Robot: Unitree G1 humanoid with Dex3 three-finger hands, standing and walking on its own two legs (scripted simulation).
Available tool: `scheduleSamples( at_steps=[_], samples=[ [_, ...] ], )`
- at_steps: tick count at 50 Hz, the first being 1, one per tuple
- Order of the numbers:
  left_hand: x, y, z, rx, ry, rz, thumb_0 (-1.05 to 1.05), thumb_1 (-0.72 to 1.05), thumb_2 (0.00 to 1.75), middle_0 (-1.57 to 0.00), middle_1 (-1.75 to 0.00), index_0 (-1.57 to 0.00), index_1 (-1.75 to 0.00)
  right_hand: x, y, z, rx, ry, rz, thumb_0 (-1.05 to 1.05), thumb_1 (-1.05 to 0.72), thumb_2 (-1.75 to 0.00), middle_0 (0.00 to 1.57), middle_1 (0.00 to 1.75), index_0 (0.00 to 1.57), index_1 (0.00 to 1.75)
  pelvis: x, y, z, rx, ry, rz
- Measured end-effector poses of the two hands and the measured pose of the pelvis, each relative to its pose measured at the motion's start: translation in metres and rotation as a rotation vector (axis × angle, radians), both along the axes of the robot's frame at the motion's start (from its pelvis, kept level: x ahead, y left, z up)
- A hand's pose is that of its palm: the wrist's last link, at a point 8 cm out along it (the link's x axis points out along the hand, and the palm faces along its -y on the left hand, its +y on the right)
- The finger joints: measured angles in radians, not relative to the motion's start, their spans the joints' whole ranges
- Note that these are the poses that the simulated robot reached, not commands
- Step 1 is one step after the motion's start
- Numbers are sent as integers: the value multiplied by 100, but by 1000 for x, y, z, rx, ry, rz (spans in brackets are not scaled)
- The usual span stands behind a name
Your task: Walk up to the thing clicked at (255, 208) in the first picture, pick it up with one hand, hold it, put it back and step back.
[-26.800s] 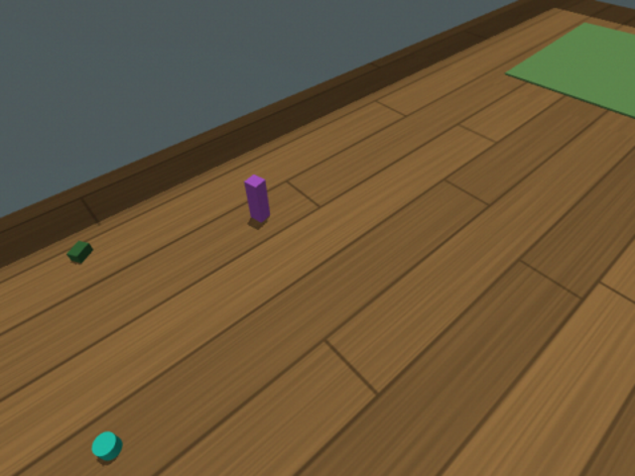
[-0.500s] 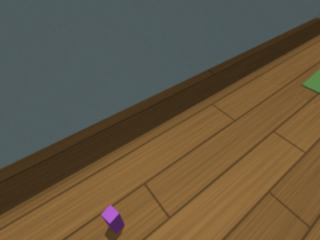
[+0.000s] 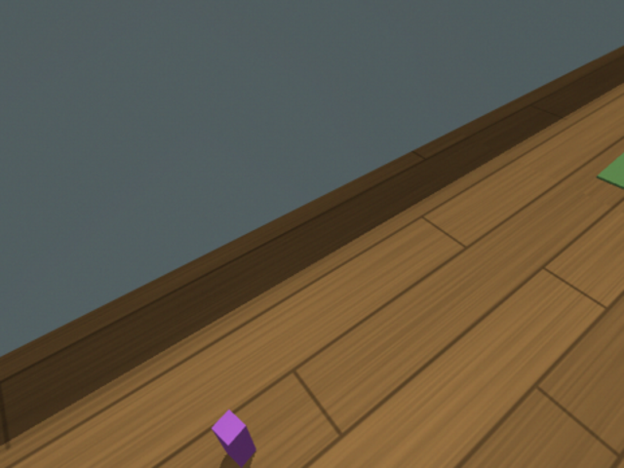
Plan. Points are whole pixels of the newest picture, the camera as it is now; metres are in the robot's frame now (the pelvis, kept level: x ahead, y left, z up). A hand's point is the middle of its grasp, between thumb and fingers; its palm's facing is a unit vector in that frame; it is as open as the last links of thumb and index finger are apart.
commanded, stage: stand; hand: left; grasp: from the side
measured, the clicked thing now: (235, 439) +0.39 +0.25 -0.67
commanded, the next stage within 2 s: step back in 1.50 s
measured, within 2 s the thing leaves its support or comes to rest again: neither
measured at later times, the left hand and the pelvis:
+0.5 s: hand out of the picture +0.06 +0.24 -0.16, palm faces -0.03 -0.94 -0.34, open 7.4 cm; pelvis +0.00 -0.01 +0.00, yaw +0 degrees
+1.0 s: hand out of the picture +0.08 +0.24 -0.15, palm faces -0.03 -0.94 -0.35, open 7.4 cm; pelvis +0.01 -0.01 +0.00, yaw -1 degrees
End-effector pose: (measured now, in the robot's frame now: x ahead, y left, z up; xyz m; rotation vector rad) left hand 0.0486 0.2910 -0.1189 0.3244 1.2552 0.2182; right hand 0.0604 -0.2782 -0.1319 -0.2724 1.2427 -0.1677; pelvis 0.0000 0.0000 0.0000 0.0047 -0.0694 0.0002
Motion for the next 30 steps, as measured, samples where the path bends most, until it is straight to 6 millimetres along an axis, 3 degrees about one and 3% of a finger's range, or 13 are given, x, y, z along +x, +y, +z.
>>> scheduleSamples(
  at_steps=[18,30],
  samples=[
    [-1,-5,-1,-6,23,-2,0,91,90,-20,-30,-20,-30,-19,-21,4,-29,58,-25,0,-91,-90,21,30,21,30,-2,-7,2,-4,13,-4],
    [12,-10,1,-12,20,-12,0,91,90,-20,-30,-20,-30,-11,-20,3,-18,51,-24,0,-91,-90,21,30,21,30,3,-9,3,-2,19,-9]
  ],
)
